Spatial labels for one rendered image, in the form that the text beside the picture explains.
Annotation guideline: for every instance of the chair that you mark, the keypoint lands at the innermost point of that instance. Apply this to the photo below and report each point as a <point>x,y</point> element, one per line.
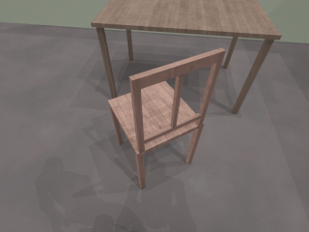
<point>153,114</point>

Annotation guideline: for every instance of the table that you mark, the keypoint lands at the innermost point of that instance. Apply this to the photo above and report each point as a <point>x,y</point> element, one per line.
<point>225,18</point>

